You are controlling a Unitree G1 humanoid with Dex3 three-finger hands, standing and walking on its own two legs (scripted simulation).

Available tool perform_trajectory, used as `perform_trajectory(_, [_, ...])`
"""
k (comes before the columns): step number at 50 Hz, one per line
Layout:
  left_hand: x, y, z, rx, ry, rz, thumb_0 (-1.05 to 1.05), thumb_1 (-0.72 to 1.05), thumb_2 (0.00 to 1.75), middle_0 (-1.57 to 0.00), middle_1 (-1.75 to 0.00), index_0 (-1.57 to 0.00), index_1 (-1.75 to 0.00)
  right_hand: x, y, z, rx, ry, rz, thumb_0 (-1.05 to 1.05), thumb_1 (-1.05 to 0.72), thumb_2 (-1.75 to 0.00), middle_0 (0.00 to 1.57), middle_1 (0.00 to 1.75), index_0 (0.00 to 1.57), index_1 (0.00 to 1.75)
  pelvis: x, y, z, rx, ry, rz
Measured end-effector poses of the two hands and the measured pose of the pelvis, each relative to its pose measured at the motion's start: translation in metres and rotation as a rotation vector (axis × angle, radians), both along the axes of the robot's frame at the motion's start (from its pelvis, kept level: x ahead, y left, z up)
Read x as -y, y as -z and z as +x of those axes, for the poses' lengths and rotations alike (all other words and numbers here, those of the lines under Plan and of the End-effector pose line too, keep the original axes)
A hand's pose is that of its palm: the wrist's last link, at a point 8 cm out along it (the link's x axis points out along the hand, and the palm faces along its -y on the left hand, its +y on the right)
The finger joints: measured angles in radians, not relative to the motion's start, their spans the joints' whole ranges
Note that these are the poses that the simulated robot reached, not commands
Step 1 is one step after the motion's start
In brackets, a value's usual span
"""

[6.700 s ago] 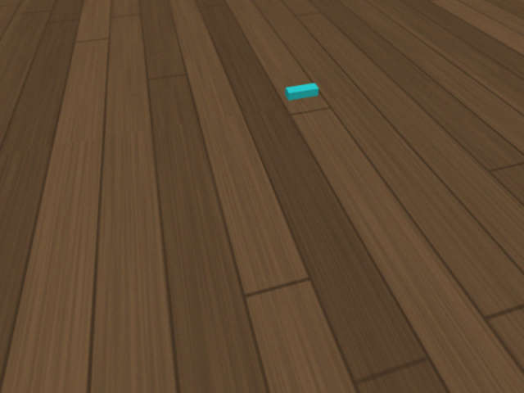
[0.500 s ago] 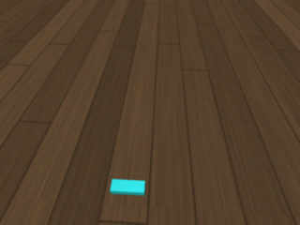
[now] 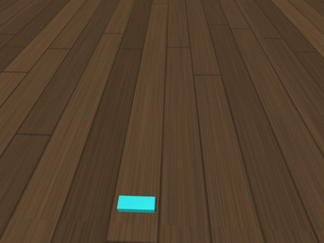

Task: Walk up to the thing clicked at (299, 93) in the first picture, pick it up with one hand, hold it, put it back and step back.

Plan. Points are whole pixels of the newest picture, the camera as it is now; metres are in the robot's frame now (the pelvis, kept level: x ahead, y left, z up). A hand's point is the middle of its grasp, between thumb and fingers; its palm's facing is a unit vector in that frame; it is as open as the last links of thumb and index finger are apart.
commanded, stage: stand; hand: left
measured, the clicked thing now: (136, 204) +0.46 +0.16 -0.75
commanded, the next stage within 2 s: none
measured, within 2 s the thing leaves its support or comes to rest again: neither
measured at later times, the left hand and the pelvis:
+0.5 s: hand out of the picture +0.06 +0.25 -0.16, palm faces -0.01 -0.94 -0.34, open 7.4 cm; pelvis -0.01 -0.01 +0.00, yaw +0 degrees
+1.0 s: hand out of the picture +0.06 +0.24 -0.15, palm faces -0.01 -0.94 -0.34, open 7.4 cm; pelvis -0.01 -0.02 +0.00, yaw +0 degrees
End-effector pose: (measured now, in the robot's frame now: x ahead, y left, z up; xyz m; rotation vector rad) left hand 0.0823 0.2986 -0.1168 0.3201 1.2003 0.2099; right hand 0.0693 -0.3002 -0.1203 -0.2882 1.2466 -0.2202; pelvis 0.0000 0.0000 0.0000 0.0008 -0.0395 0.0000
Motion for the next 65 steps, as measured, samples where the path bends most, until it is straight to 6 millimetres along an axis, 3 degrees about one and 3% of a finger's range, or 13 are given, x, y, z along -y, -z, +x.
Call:
perform_trajectory(15, [0.008, 0.001, -0.007, 0.0, 0.001, -0.017, 0.01, 0.91, 0.9, -0.2, -0.3, -0.2, -0.3, 0.004, -0.007, 0.012, 0.05, -0.027, -0.009, 0.01, -0.91, -0.9, 0.21, 0.3, 0.2, 0.3, 0.006, -0.002, -0.007, 0.007, -0.002, -0.003])
perform_trajectory(35, [0.01, 0.001, -0.038, -0.05, -0.021, -0.005, 0.01, 0.91, 0.9, -0.2, -0.3, -0.2, -0.3, 0.01, 0.0, -0.014, -0.006, -0.027, 0.002, 0.01, -0.91, -0.9, 0.21, 0.3, 0.2, 0.3, 0.013, -0.001, -0.015, 0.008, -0.006, -0.002])
perform_trajectory(65, [0.014, 0.001, -0.024, -0.022, -0.003, -0.01, 0.01, 0.91, 0.9, -0.2, -0.3, -0.2, -0.3, 0.013, -0.002, -0.012, 0.001, -0.032, -0.006, 0.01, -0.91, -0.9, 0.2, 0.3, 0.2, 0.3, 0.015, -0.001, -0.011, 0.004, -0.004, -0.003])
